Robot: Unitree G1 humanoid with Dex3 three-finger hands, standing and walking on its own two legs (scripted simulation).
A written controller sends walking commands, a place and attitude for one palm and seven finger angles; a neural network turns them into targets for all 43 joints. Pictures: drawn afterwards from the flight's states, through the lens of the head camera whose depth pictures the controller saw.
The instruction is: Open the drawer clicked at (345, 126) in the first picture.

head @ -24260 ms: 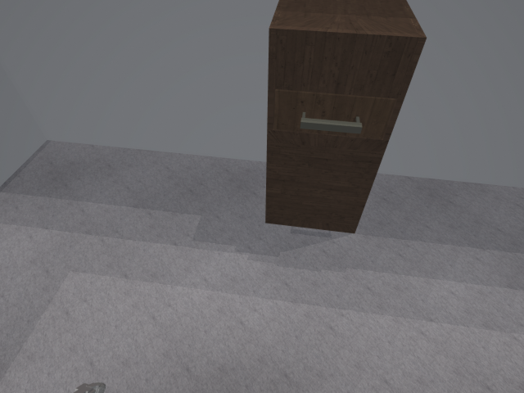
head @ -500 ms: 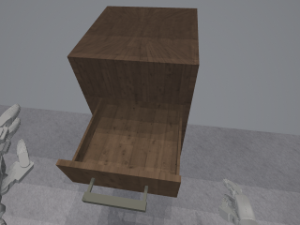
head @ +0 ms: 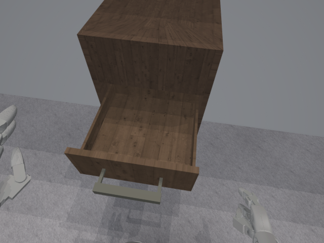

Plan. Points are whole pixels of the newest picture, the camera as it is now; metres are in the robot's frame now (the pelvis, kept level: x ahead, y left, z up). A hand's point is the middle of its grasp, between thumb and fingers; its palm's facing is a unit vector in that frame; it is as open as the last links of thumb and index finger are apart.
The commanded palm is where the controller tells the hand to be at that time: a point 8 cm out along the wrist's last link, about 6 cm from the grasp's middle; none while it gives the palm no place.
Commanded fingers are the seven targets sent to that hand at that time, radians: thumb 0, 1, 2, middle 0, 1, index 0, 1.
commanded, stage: step back with the hand held close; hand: left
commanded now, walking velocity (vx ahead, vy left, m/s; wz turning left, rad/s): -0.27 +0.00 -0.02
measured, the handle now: (129, 185) +0.29 +0.12 -0.12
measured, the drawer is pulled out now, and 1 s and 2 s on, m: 0.30 0.30 0.30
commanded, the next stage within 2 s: stop stepping back and stand still in 0.82 s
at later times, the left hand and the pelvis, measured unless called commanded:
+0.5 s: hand (46, 200) +0.16 +0.19 +0.16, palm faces +0.22 -0.84 -0.50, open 7.4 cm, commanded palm +0.09 +0.25 +0.19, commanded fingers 0.00 0.90 0.90 -0.20 -0.30 -0.20 -0.30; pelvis -0.05 -0.03 +0.00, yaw -1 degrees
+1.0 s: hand out of the picture +0.04 +0.17 +0.17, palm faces +0.32 -0.82 -0.48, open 7.4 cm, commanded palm -0.03 +0.22 +0.19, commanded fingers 0.00 0.90 0.90 -0.20 -0.30 -0.20 -0.30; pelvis -0.16 -0.06 +0.00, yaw +0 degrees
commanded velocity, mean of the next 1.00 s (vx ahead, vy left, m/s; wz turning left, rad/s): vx -0.32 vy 0.01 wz -0.02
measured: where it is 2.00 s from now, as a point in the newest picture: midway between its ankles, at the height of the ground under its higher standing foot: outside the picture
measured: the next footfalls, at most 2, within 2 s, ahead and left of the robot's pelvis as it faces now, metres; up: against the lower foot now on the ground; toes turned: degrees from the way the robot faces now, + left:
right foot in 0.36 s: -0.01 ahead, -0.12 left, +0.00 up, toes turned -1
left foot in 0.70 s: -0.06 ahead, +0.11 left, +0.00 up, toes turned +3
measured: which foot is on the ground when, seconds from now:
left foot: down 0.00-0.48, up 0.50-0.68, down 0.70-0.98, up 1.00-1.00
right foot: down 0.00-0.24, up 0.26-0.34, down 0.36-0.72, up 0.74-0.92, down 0.94-1.00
